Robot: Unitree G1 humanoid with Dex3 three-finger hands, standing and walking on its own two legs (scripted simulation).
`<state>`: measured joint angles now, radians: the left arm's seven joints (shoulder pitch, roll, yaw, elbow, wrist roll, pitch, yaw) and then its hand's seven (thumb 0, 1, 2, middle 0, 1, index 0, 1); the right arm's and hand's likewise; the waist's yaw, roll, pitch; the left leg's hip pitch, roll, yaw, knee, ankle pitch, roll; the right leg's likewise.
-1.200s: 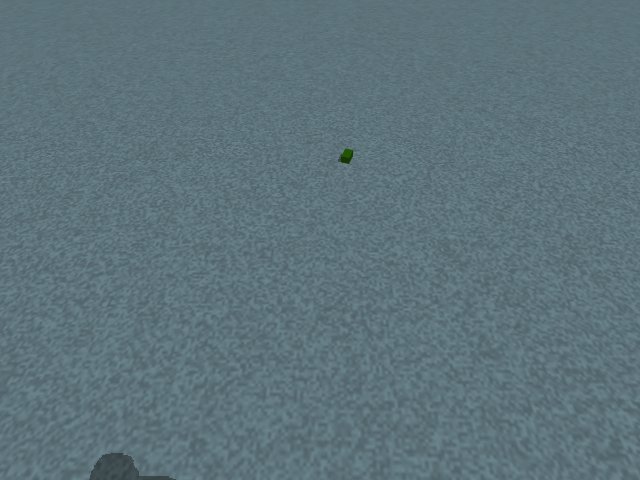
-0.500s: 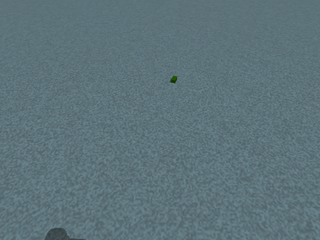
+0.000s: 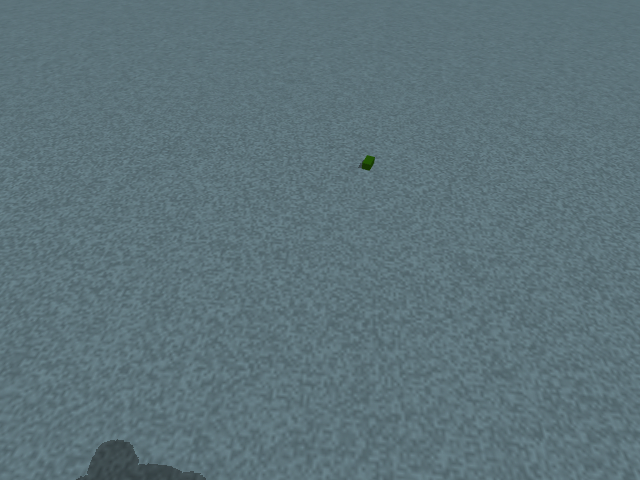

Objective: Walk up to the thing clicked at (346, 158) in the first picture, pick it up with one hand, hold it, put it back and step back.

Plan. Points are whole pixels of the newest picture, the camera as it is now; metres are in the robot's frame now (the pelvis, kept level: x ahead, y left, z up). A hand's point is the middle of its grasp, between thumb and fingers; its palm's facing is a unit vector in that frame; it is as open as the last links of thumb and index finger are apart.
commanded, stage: walk up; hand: left
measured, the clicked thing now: (368, 162) +1.81 -0.31 -0.76
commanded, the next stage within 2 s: none
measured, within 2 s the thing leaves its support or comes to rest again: neither
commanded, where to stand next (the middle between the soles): +1.84 -0.74 m, yaw +65 degrees
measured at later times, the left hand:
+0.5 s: hand out of the picture +0.09 +0.24 -0.18, palm faces +0.38 -0.85 -0.38, open 7.4 cm
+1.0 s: hand (294, 442) +0.24 +0.05 -0.14, palm faces +0.65 -0.64 -0.42, open 7.4 cm
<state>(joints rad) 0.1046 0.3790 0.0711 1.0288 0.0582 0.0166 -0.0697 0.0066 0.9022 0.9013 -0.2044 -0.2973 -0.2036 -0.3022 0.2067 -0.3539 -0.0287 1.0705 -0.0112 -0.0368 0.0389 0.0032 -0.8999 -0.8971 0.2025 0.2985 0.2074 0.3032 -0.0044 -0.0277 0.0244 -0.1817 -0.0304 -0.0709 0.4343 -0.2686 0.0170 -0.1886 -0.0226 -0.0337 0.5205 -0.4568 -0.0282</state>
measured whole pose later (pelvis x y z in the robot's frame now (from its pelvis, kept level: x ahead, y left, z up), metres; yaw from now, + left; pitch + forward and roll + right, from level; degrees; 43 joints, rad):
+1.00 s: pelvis +0.44 -0.18 -0.02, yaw +37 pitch -2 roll +2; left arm 0.39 0.46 0.11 0.89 0.06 0.04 -0.11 0.00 0.91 0.90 -0.20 -0.30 -0.20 -0.30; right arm 0.27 -0.51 -0.09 0.99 0.00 -0.03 -0.06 0.01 -0.90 -0.90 0.20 0.30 0.21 0.30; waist 0.15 -0.01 -0.08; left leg -0.57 0.03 0.02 1.24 -0.40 0.05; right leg -0.31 -0.12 -0.14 0.68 -0.35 0.00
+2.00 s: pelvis +0.91 -0.30 -0.03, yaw +58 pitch -1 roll -1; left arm 0.31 0.47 0.11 0.75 0.06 0.10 -0.09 0.01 0.90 0.90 -0.20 -0.30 -0.20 -0.30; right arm 0.39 -0.42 -0.02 0.92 -0.02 -0.10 -0.08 0.00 -0.90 -0.90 0.21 0.30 0.21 0.30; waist 0.06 -0.11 0.05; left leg -0.41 -0.02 0.12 0.71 -0.30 0.09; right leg -0.34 0.03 -0.18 0.77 -0.41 -0.10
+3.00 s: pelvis +1.29 -0.47 -0.04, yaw +58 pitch -3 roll -1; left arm 0.24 0.50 0.09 0.73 0.05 0.12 -0.11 0.01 0.90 0.90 -0.20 -0.30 -0.20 -0.30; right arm 0.39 -0.47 -0.05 0.87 -0.02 -0.08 -0.09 0.00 -0.89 -0.90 0.21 0.30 0.21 0.30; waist -0.02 -0.14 0.09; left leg -0.44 0.14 0.04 0.75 -0.28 0.02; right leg -0.56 -0.05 0.16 1.14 -0.39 0.01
